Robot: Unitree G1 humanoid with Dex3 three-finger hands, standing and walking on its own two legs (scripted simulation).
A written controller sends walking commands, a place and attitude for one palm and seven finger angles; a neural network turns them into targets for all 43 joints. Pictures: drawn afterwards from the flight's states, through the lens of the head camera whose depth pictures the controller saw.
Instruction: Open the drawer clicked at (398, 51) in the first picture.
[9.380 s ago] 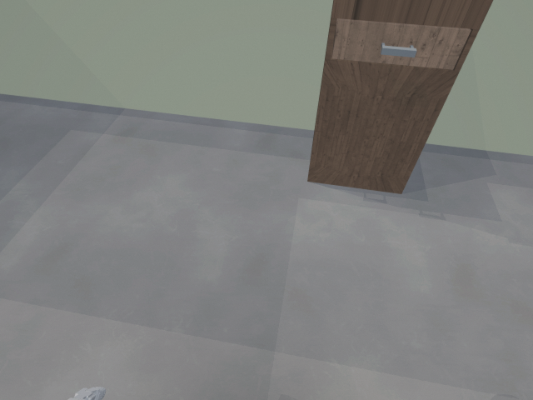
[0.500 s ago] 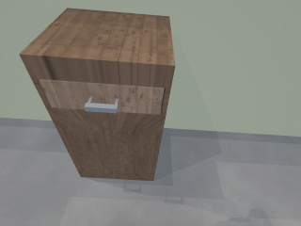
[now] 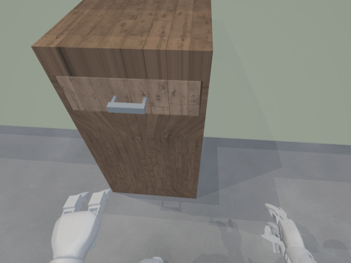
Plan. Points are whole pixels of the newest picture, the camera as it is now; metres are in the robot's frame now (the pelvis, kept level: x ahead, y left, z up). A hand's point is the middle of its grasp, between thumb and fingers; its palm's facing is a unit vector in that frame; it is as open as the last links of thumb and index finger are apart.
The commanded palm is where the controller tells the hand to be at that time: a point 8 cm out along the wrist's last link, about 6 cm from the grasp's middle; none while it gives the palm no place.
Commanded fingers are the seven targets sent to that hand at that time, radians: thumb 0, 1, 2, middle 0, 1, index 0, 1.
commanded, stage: raise the hand with hooked fingers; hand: left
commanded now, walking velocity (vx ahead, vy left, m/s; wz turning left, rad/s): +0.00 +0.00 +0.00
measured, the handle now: (128, 103) +0.55 +0.24 +0.03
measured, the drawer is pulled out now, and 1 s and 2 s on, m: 0.00 0.00 0.00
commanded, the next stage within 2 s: move the hooked fingers above the handle in 1.46 s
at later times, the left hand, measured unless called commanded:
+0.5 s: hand (87, 178) +0.27 +0.24 +0.06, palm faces +0.05 -0.08 -1.00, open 11.6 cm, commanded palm +0.25 +0.24 +0.12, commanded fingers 0.00 -0.22 0.42 -0.28 -1.02 -0.28 -1.02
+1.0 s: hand (84, 131) +0.34 +0.25 +0.13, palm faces +0.07 -0.08 -0.99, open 13.8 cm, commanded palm +0.32 +0.25 +0.19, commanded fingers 0.00 -0.50 0.30 -0.30 -1.20 -0.30 -1.20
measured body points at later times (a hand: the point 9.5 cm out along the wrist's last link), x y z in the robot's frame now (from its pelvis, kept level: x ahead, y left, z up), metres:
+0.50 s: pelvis +0.05 -0.01 +0.02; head +0.09 -0.04 +0.47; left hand +0.26 +0.24 +0.11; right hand +0.25 -0.22 -0.09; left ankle +0.05 +0.09 -0.69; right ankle +0.02 -0.10 -0.69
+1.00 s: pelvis +0.05 +0.00 +0.04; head +0.07 -0.03 +0.49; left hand +0.33 +0.25 +0.18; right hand +0.27 -0.21 -0.06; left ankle +0.05 +0.09 -0.69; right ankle +0.02 -0.10 -0.69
